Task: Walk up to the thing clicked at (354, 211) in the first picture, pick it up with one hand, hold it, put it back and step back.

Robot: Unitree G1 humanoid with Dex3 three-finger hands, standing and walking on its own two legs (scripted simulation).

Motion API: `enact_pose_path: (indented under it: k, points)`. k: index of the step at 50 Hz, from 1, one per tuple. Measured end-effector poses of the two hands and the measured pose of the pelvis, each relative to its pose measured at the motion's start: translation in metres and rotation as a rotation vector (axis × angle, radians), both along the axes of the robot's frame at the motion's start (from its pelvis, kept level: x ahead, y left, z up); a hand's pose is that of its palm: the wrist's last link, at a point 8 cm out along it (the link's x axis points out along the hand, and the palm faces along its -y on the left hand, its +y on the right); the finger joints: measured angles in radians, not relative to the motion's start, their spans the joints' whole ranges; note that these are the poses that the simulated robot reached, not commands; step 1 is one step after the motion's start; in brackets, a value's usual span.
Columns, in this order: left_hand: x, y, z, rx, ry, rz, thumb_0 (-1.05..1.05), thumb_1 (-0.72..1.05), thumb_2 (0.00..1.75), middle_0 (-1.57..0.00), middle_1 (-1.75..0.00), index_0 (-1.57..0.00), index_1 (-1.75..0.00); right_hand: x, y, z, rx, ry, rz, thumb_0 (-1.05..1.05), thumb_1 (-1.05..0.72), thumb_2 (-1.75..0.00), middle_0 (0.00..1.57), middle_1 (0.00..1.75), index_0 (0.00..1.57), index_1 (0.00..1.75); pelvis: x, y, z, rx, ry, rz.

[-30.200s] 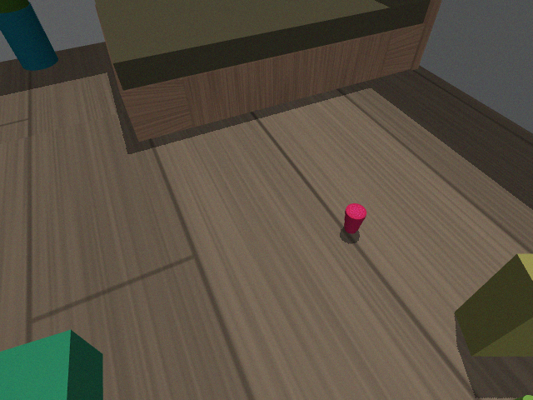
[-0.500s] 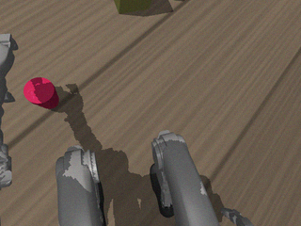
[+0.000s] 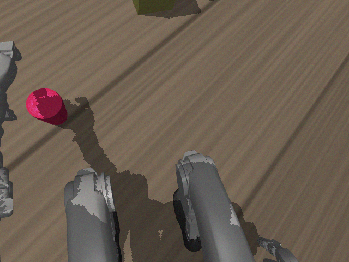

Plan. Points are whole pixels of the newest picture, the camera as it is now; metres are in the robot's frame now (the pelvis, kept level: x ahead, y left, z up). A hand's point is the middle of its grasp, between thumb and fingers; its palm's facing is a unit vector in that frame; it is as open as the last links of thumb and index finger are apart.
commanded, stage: withdraw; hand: left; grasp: from above
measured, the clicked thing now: (51, 110) +0.53 +0.27 -0.32
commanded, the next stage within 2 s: approach in 0.66 s
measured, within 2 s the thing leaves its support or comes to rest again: neither
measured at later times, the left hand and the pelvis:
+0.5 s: hand (5, 90) +0.51 +0.30 -0.11, palm faces -0.38 -0.02 -0.93, open 14.1 cm; pelvis +0.00 +0.00 +0.00, yaw +0 degrees
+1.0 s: hand (21, 105) +0.48 +0.28 -0.14, palm faces -0.42 -0.13 -0.90, open 14.9 cm; pelvis +0.00 +0.00 +0.00, yaw +0 degrees
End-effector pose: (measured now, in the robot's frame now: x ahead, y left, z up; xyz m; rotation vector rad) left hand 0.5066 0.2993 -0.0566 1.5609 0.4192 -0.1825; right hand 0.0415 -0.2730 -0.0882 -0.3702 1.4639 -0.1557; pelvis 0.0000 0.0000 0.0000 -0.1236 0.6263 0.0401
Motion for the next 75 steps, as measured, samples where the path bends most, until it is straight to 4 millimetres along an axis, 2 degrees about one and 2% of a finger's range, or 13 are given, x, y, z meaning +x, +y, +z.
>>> enact_pose_path:
  k: [4, 9, 15, 22, 29, 33, 37, 42, 49, 55, 63, 69, 75]
  points:
    - [0.003, 0.0, 0.017, 0.007, 0.003, 0.03, 0.0, -0.5, 0.96, -0.09, -0.98, -0.09, -0.97, 0.002, 0.005, 0.001, 0.018, -0.004, -0.018, 0.0, -0.92, -0.9, 0.2, 0.3, 0.2, 0.3, 0.001, 0.0, 0.006, 0.002, 0.007, -0.002]
    - [0.002, -0.012, 0.027, -0.01, 0.074, 0.017, 0.0, -0.49, 0.95, -0.09, -0.98, -0.09, -0.97, 0.003, 0.013, 0.01, 0.039, -0.016, -0.037, 0.0, -0.92, -0.9, 0.2, 0.3, 0.2, 0.3, 0.003, 0.002, 0.021, 0.0, 0.009, -0.003]
    - [-0.006, -0.022, 0.012, -0.04, 0.137, -0.025, 0.0, -0.48, 0.94, -0.09, -0.98, -0.1, -0.96, 0.001, 0.013, 0.017, 0.038, -0.014, -0.023, 0.0, -0.91, -0.89, 0.2, 0.3, 0.2, 0.3, 0.003, 0.002, 0.024, -0.001, 0.007, -0.006]
    - [-0.002, -0.011, -0.005, -0.033, 0.061, -0.04, 0.0, -0.48, 0.94, -0.09, -0.99, -0.1, -0.97, -0.005, 0.005, 0.006, 0.006, 0.008, -0.001, 0.0, -0.91, -0.9, 0.2, 0.3, 0.2, 0.3, 0.001, 0.002, 0.005, -0.004, 0.002, -0.002]
    - [0.003, -0.002, 0.021, 0.007, -0.014, 0.012, 0.0, -0.5, 0.96, -0.09, -0.98, -0.09, -0.97, -0.001, 0.007, 0.004, 0.015, -0.003, -0.028, 0.0, -0.92, -0.9, 0.2, 0.3, 0.2, 0.3, 0.001, 0.002, 0.008, -0.002, 0.006, 0.001]
    - [-0.004, -0.008, 0.034, 0.004, 0.046, 0.021, 0.0, -0.5, 0.95, -0.09, -0.98, -0.09, -0.97, 0.004, 0.012, 0.012, 0.037, -0.021, -0.043, 0.0, -0.92, -0.9, 0.2, 0.3, 0.2, 0.3, 0.002, 0.003, 0.023, 0.0, 0.01, 0.0]
    - [-0.015, -0.018, 0.033, -0.022, 0.121, -0.002, 0.0, -0.49, 0.95, -0.08, -0.98, -0.09, -0.96, 0.009, 0.014, 0.021, 0.052, -0.036, -0.036, 0.0, -0.92, -0.9, 0.2, 0.3, 0.2, 0.3, 0.003, 0.003, 0.035, 0.004, 0.007, -0.001]
    - [-0.021, -0.026, 0.014, -0.055, 0.15, -0.049, 0.0, -0.47, 0.91, -0.09, -0.97, -0.1, -0.95, 0.013, 0.009, 0.024, 0.038, -0.044, 0.003, 0.0, -0.91, -0.89, 0.2, 0.3, 0.2, 0.3, 0.003, 0.001, 0.032, 0.005, 0.004, -0.002]
    - [-0.021, -0.018, -0.021, -0.12, 0.056, -0.023, 0.0, -0.54, 0.82, -0.05, -0.96, -0.07, -0.92, 0.009, -0.001, 0.004, 0.006, -0.028, 0.053, 0.0, -0.9, -0.89, 0.2, 0.3, 0.2, 0.3, -0.001, -0.001, 0.003, -0.002, -0.008, 0.0]
    - [-0.025, -0.012, -0.065, -0.197, 0.025, 0.038, 0.0, -0.57, 0.8, -0.03, -0.93, -0.05, -0.9, 0.001, 0.0, -0.02, 0.012, 0.003, 0.106, 0.0, -0.9, -0.89, 0.2, 0.3, 0.2, 0.3, -0.003, -0.002, -0.025, -0.012, -0.029, -0.005]
    - [-0.019, -0.019, -0.128, -0.262, -0.027, 0.037, 0.0, -0.53, 0.84, -0.03, -0.95, -0.07, -0.92, -0.014, 0.008, -0.041, 0.016, 0.065, 0.172, 0.0, -0.89, -0.89, 0.2, 0.3, 0.2, 0.3, -0.002, -0.003, -0.057, -0.04, -0.067, -0.024]
    - [0.001, -0.022, -0.148, -0.225, -0.085, 0.029, 0.0, -0.49, 0.87, -0.05, -0.94, -0.08, -0.92, -0.029, 0.012, -0.045, 0.026, 0.12, 0.168, 0.0, -0.89, -0.89, 0.2, 0.3, 0.2, 0.3, 0.004, -0.002, -0.07, -0.059, -0.07, -0.041]
    - [0.014, -0.023, -0.153, -0.183, -0.094, 0.062, 0.0, -0.47, 0.89, -0.07, -0.93, -0.09, -0.92, -0.039, 0.017, -0.043, 0.053, 0.141, 0.12, 0.0, -0.89, -0.89, 0.2, 0.3, 0.2, 0.3, 0.011, -0.001, -0.071, -0.07, -0.05, -0.055]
